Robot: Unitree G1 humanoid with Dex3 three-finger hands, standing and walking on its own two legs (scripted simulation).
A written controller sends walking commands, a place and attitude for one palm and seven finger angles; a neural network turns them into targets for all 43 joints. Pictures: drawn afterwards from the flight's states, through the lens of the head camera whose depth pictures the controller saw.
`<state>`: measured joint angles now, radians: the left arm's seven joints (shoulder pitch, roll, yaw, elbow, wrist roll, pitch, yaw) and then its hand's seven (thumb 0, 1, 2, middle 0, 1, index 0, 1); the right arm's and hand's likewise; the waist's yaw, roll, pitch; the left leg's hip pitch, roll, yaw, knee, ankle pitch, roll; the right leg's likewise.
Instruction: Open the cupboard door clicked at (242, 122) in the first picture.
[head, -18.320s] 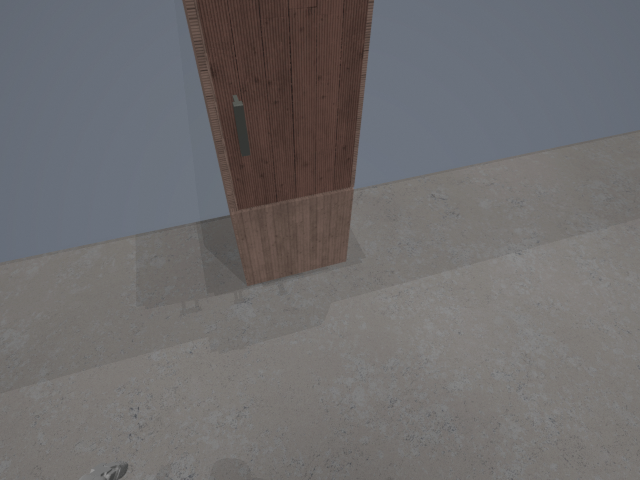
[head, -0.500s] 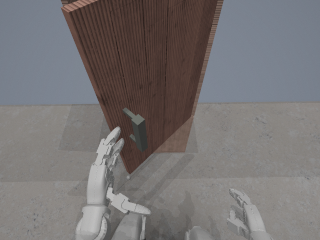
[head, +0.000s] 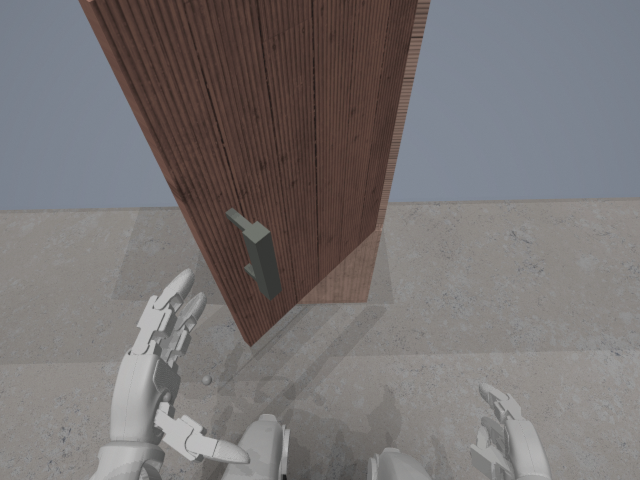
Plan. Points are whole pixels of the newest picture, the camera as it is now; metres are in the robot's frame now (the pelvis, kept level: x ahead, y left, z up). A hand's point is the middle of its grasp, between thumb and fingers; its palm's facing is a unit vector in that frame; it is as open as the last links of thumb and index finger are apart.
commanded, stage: draw the hand back to the body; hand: left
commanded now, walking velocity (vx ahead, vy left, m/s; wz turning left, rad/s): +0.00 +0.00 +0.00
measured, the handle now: (253, 255) +0.37 +0.11 +0.06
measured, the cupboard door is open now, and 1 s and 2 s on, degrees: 45 45 45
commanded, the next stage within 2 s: step back with the hand held close in 1.52 s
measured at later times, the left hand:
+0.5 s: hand (104, 366) +0.21 +0.20 +0.14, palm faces +0.10 -0.98 -0.15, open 16.0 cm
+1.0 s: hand out of the picture +0.23 +0.28 +0.23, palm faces +0.37 -0.84 -0.40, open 10.8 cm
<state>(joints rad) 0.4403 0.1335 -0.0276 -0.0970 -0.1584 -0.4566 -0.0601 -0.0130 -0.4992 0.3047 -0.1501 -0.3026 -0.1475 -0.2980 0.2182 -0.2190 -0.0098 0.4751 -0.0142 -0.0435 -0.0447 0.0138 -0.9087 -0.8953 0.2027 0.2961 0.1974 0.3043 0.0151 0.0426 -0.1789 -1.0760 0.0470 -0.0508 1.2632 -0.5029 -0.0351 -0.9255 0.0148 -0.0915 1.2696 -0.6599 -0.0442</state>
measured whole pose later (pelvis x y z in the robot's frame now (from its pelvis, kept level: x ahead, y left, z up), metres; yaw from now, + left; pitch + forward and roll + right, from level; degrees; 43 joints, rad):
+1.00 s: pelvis +0.04 +0.03 +0.11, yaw -1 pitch -1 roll -1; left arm 0.52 0.34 0.24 -0.38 -0.05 -0.04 0.13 0.00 0.36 0.67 -0.19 -0.30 -0.19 -0.30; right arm 0.21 -0.22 0.06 0.57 0.01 -0.08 -0.11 0.01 -0.91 -0.90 0.20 0.30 0.20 0.30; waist 0.06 0.05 -0.04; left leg -0.26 0.01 0.03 0.54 -0.27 0.02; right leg -0.11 -0.02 -0.03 0.48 -0.35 0.01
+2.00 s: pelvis +0.00 +0.03 +0.12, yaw -2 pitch +0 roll -1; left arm 0.56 0.42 0.39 -0.46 -0.06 -0.14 0.11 0.01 0.89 0.90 -0.21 -0.30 -0.21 -0.30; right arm 0.15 -0.24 -0.02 0.56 0.01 0.02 -0.10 0.01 -0.91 -0.90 0.20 0.30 0.20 0.30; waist 0.01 0.05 0.03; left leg -0.29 0.03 0.05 0.44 -0.16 0.01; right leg -0.16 0.00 0.00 0.40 -0.24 0.01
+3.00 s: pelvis -0.14 +0.05 +0.10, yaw -3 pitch +2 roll -2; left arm 0.52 0.43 0.39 -0.55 -0.05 -0.22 0.14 0.01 0.89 0.90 -0.21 -0.30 -0.21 -0.30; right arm 0.16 -0.19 0.02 0.67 -0.01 -0.08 -0.07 0.01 -0.91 -0.89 0.21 0.30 0.20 0.30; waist 0.06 -0.01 -0.02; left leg -0.48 0.00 0.02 0.61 -0.09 -0.01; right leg -0.14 0.05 0.03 0.54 -0.42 0.00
